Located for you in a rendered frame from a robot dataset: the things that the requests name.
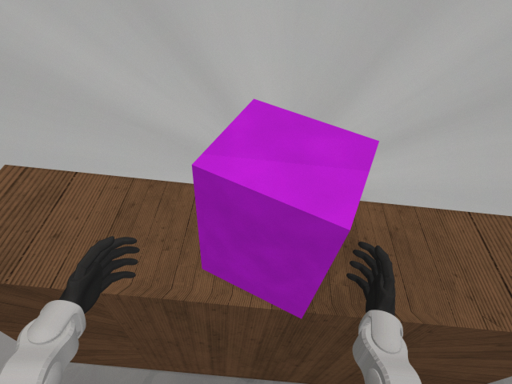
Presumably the robot left forearm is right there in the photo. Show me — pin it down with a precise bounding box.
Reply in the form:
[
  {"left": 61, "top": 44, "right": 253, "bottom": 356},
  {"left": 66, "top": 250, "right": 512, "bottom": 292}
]
[{"left": 0, "top": 300, "right": 86, "bottom": 384}]

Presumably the left robot hand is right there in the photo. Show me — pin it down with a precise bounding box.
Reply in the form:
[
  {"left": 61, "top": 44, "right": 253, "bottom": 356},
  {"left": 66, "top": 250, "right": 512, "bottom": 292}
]
[{"left": 59, "top": 236, "right": 140, "bottom": 314}]

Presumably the right robot hand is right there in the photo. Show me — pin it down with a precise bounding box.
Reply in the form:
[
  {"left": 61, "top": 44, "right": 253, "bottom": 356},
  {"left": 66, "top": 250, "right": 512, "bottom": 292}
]
[{"left": 346, "top": 242, "right": 396, "bottom": 316}]

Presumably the carton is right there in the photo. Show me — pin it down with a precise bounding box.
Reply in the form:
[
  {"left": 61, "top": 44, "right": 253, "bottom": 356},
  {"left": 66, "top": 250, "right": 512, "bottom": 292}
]
[{"left": 192, "top": 99, "right": 379, "bottom": 319}]

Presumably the pedestal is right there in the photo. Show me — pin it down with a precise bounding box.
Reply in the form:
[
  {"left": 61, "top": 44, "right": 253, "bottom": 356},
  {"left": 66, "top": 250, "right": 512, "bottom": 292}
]
[{"left": 0, "top": 165, "right": 512, "bottom": 384}]

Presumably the robot right forearm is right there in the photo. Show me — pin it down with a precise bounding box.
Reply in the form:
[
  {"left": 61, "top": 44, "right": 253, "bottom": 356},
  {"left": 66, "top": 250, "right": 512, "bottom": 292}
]
[{"left": 353, "top": 310, "right": 422, "bottom": 384}]

